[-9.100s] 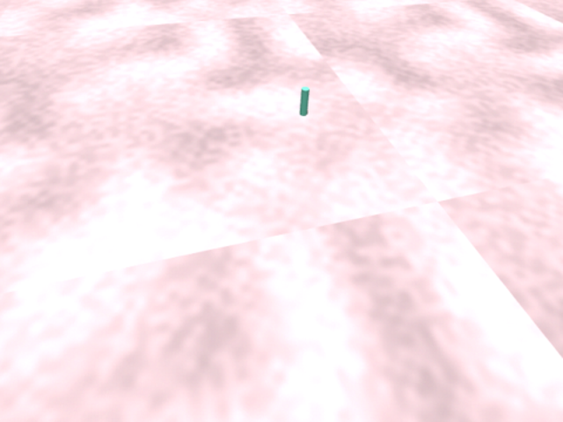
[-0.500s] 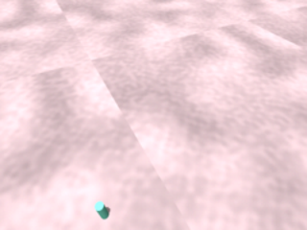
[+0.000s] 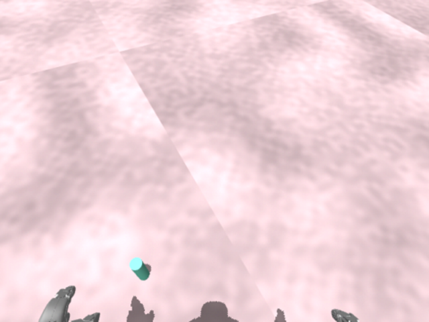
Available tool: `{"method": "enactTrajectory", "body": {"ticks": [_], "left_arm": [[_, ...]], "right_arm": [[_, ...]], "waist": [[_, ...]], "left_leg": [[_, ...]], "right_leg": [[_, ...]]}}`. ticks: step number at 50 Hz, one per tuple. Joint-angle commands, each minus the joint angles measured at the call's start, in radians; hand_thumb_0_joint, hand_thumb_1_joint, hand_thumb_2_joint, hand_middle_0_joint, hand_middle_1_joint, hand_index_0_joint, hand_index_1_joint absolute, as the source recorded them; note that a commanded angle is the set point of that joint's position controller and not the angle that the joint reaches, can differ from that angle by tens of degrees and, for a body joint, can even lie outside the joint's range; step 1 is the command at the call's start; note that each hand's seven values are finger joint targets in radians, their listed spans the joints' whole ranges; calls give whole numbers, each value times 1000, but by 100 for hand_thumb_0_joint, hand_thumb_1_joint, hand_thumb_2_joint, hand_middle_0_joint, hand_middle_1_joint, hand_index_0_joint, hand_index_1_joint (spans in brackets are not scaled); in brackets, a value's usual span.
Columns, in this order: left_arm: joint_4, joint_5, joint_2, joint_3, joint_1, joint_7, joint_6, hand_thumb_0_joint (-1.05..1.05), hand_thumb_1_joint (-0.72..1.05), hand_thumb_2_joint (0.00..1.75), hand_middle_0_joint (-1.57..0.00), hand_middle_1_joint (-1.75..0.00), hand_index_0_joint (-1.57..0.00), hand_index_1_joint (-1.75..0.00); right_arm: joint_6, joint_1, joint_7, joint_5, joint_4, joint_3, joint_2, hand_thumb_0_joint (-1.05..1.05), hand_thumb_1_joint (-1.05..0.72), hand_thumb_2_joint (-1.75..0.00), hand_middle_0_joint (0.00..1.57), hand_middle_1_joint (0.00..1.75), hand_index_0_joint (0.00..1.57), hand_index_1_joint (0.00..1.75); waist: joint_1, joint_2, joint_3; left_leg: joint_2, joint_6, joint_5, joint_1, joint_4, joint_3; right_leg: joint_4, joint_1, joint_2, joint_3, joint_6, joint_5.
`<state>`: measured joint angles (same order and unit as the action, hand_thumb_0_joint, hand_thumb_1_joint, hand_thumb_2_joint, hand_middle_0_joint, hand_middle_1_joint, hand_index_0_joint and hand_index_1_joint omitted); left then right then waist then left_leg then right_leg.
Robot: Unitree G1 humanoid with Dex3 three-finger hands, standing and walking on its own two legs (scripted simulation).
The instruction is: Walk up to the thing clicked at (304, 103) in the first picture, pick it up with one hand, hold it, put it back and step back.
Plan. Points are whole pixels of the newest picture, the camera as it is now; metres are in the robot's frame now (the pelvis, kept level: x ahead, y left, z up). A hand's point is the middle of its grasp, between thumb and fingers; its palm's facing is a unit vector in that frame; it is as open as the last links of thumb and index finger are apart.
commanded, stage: go down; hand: left
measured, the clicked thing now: (140, 269) +0.38 +0.28 -0.68
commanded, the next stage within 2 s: none
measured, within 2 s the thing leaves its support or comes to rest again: neither
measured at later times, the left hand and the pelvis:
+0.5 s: hand out of the picture +0.16 +0.28 -0.18, palm faces +0.06 -0.94 -0.34, open 17.2 cm; pelvis +0.01 +0.02 -0.05, yaw +0 degrees
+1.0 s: hand out of the picture +0.15 +0.31 -0.21, palm faces +0.14 -0.94 -0.31, open 17.4 cm; pelvis -0.01 +0.02 -0.11, yaw +0 degrees
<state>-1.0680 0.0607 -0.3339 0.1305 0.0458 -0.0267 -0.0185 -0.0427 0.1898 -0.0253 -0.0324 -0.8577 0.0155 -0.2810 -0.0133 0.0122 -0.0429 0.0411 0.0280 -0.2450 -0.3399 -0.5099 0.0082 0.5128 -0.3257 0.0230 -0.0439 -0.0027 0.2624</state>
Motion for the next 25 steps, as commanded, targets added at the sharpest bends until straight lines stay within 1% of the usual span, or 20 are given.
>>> {"method": "enactTrajectory", "body": {"ticks": [1,2,4,5,7,8,10,11,12,13,14,16,17,18,19,20,22,23,24,25], "left_arm": [[115,37,-239,126,-113,8,11,0,3,13,-4,-5,-6,-3],[139,36,-229,122,-106,14,30,0,0,12,-4,-4,-6,-3],[179,32,-206,101,-33,17,70,0,-12,8,-5,-4,-6,-2],[199,28,-218,111,-26,18,83,0,-15,7,-5,-3,-6,-2],[252,18,-223,128,-68,16,101,0,-25,6,-6,-3,-7,-2],[276,10,-202,118,-87,10,108,0,-31,5,-6,-4,-7,-3],[354,-2,-180,109,-92,-1,114,0,-39,3,-7,-5,-8,-4],[368,-4,-176,104,-92,-8,119,0,-44,2,-7,-5,-8,-4],[408,-7,-184,117,-86,-7,118,0,-49,1,-7,-4,-8,-4],[461,-9,-211,134,-77,-6,117,0,-51,0,-8,-3,-8,-3],[479,-7,-194,125,-92,-9,120,0,-53,1,-8,-5,-8,-5],[539,-8,-190,127,-140,-11,128,0,-57,1,-8,-6,-9,-6],[573,-7,-222,158,-153,-6,134,0,-56,1,-8,-5,-8,-5],[615,-6,-226,159,-175,-4,143,0,-59,1,-9,-6,-9,-6],[604,-7,-206,152,-218,-5,158,0,-59,2,-9,-6,-9,-6],[655,-7,-215,153,-210,-4,167,0,-59,1,-9,-5,-9,-6],[691,-8,-222,164,-241,-1,191,0,-59,1,-8,-5,-8,-5],[704,-9,-218,160,-251,-3,204,0,-58,1,-8,-6,-8,-6],[721,-12,-216,171,-284,-4,217,0,-59,0,-9,-5,-9,-5],[724,-15,-200,157,-299,-6,230,0,-60,0,-9,-5,-9,-5]], "right_arm": [[-25,68,-9,9,163,77,-147,0,-95,-91,20,30,20,30],[-24,60,-10,8,179,74,-143,0,-94,-91,20,30,20,30],[-29,32,-10,5,218,73,-145,0,-92,-90,20,30,20,30],[-33,21,-8,4,236,71,-142,0,-91,-90,20,30,20,30],[-42,22,-7,4,266,73,-138,0,-90,-90,20,30,20,30],[-47,26,-7,2,281,72,-137,0,-89,-89,20,30,20,30],[-61,37,-10,4,295,72,-135,0,-87,-89,20,30,20,30],[-69,39,-12,5,301,73,-136,0,-86,-89,20,30,20,30],[-75,52,-14,7,303,75,-133,0,-85,-88,20,30,20,30],[-80,49,-17,7,314,76,-132,0,-85,-88,20,30,20,30],[-86,53,-18,8,321,76,-128,0,-86,-88,20,30,20,30],[-100,52,-24,10,340,76,-127,0,-85,-88,20,30,20,30],[-103,51,-29,10,344,78,-131,0,-84,-88,20,30,20,30],[-106,53,-32,9,353,75,-127,0,-84,-88,20,30,20,30],[-110,49,-35,9,359,71,-124,0,-84,-88,20,30,20,30],[-114,45,-37,10,368,71,-126,0,-84,-88,20,30,20,30],[-117,43,-47,9,374,67,-122,0,-84,-88,20,30,20,30],[-122,42,-49,9,378,65,-124,0,-84,-88,20,30,20,30],[-126,45,-52,11,382,64,-121,0,-85,-88,20,30,20,30],[-129,40,-55,12,386,61,-121,0,-85,-88,20,30,20,30]], "waist": [[51,-56,318],[50,-70,306],[19,-53,249],[18,-47,225],[19,-41,237],[11,-35,228],[5,-41,250],[-9,-37,245],[-13,-27,273],[-6,-34,297],[-17,-52,310],[-13,-79,327],[-9,-78,343],[-4,-91,353],[-10,-88,337],[-11,-93,341],[-9,-96,337],[-15,-99,326],[-8,-105,339],[-21,-101,330]], "left_leg": [[-64,-31,237,14,-47,32],[-62,-24,238,10,-45,27],[-52,-24,189,-29,-68,20],[-50,-24,147,-63,-81,17],[-44,-26,109,-97,-112,15],[-40,-26,86,-108,-121,14],[-33,-24,83,-115,-150,7],[-30,-26,68,-137,-172,3],[-30,-28,80,-141,-196,1],[-30,-28,85,-156,-216,0],[-27,-27,84,-159,-236,-3],[-21,-23,90,-168,-262,-10],[-21,-24,102,-169,-274,-13],[-20,-22,108,-173,-277,-15],[-18,-21,106,-183,-284,-19],[-18,-21,101,-191,-293,-20],[-21,-24,94,-207,-312,-19],[-19,-23,83,-220,-315,-25],[-17,-22,101,-223,-325,-27],[-15,-21,106,-228,-331,-31]], "right_leg": [[34,86,-13,16,20,-248],[35,60,-18,10,23,-236],[44,-17,-23,6,22,-180],[54,-45,-24,2,22,-133],[87,-83,-28,0,23,-88],[101,-106,-30,-2,23,-62],[137,-137,-31,-5,23,-55],[156,-162,-32,-6,21,-44],[179,-164,-30,-4,18,-61],[197,-173,-27,-2,17,-67],[222,-196,-28,-1,17,-67],[260,-228,-29,-5,19,-64],[266,-231,-27,-4,19,-71],[275,-231,-26,-3,19,-75],[283,-250,-29,-6,19,-70],[290,-254,-28,-6,18,-66],[297,-267,-25,-2,17,-66],[307,-275,-27,-6,17,-54],[317,-273,-25,-6,18,-62],[327,-291,-28,-10,17,-61]]}}
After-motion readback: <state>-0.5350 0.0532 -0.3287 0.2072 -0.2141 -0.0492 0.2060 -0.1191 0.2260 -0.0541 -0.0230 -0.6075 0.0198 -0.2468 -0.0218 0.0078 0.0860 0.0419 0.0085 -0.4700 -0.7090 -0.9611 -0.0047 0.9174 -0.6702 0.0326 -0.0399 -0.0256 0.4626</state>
